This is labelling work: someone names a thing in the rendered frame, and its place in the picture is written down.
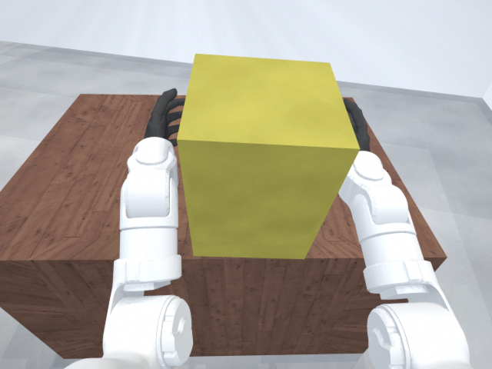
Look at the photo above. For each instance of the left robot forearm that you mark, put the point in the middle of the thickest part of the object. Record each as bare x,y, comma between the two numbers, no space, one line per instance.
149,256

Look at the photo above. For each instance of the right robot hand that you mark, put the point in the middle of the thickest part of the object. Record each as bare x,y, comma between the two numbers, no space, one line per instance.
359,124

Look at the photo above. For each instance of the left robot upper arm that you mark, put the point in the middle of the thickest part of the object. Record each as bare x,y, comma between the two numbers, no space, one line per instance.
145,332

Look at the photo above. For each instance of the right robot forearm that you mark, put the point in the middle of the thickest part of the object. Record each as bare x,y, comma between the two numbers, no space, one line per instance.
395,266

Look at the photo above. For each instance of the carton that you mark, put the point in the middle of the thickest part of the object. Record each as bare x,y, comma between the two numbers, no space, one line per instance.
264,147

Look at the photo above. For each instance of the right robot upper arm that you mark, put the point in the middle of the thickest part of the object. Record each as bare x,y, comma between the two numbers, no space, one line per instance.
418,335

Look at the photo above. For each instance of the pedestal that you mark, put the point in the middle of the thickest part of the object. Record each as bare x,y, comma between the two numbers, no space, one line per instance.
60,235

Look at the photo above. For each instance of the left robot hand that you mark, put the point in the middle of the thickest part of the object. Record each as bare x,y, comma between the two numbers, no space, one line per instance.
160,117

